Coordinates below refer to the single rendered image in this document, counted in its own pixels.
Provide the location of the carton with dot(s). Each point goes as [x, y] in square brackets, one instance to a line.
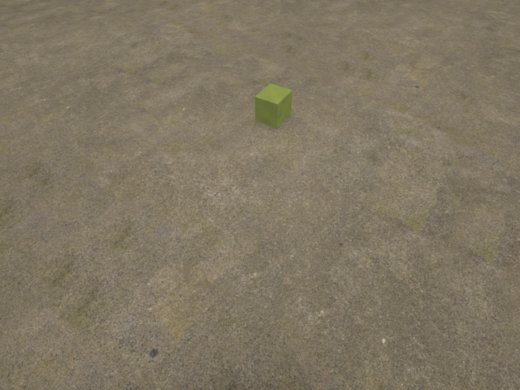
[273, 105]

